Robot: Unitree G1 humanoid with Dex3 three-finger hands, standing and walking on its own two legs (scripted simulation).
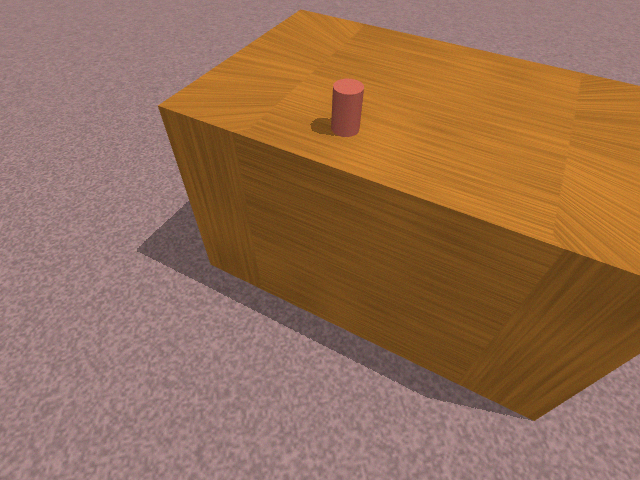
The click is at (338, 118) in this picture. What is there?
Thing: squat round
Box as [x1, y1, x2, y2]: [331, 79, 363, 136]
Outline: 340,79 333,84 331,129 334,133 338,135 350,136 355,134 359,128 363,85 359,81 354,79
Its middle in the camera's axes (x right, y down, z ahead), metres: +0.07 -0.30 +0.91
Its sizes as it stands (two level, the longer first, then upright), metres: 0.070 0.070 0.111
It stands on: a support 0.70 m high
